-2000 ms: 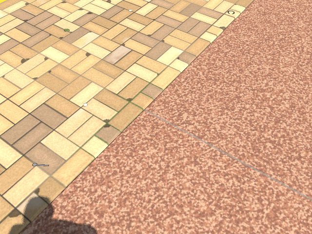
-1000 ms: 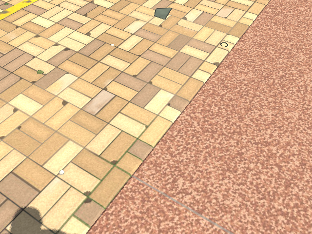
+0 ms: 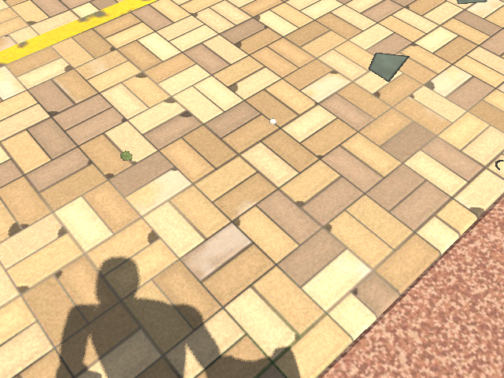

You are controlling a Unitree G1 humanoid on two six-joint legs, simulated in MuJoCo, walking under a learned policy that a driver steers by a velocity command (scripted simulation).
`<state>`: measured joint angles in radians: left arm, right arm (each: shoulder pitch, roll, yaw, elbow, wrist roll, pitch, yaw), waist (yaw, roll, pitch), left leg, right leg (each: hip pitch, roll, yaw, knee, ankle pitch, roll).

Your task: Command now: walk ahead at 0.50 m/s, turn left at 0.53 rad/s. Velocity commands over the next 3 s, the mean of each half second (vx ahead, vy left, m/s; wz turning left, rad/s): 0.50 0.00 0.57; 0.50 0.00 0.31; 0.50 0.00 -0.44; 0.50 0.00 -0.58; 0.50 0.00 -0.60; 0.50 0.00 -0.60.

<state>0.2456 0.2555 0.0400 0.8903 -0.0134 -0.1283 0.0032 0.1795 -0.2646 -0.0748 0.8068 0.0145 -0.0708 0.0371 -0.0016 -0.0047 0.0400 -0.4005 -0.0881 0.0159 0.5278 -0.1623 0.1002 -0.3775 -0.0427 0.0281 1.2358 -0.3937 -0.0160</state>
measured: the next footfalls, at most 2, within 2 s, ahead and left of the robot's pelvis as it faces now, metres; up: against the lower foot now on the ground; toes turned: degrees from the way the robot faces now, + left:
right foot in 0.38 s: +0.40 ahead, -0.11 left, +0.00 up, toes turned +16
left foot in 0.90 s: +0.54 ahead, +0.25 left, +0.00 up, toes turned +29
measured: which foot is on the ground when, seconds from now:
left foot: down 0.00-0.38, up 0.40-0.88, down 0.90-1.00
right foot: up 0.00-0.36, down 0.38-0.92, up 0.94-1.00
